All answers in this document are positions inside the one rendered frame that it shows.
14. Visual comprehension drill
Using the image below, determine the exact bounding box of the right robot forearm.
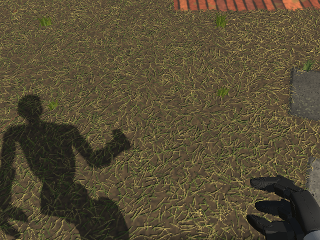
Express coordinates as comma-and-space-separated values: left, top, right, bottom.
303, 230, 320, 240

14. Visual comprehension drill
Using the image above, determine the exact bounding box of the robot right hand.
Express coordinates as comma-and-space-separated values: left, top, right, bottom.
246, 175, 320, 240

